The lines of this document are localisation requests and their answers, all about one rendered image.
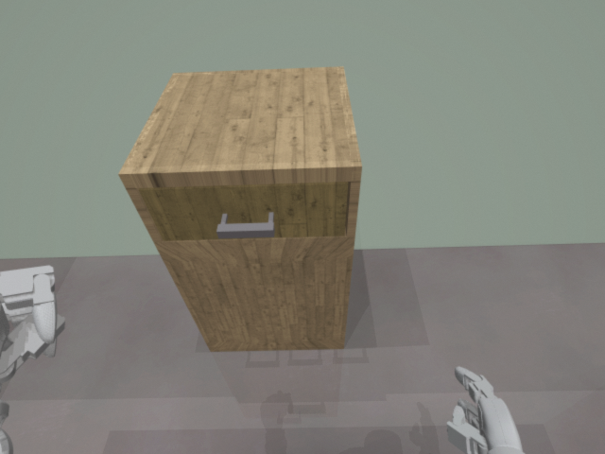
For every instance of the cabinet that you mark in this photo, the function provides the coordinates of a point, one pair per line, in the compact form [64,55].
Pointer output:
[266,126]

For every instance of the robot left hand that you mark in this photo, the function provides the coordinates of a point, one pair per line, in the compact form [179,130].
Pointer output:
[28,300]

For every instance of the handle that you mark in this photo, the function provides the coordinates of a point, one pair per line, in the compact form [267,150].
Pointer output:
[245,230]

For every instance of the robot right hand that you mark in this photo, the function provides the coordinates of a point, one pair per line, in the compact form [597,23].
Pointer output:
[490,423]

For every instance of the drawer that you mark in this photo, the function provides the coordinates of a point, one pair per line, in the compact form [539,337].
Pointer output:
[300,209]

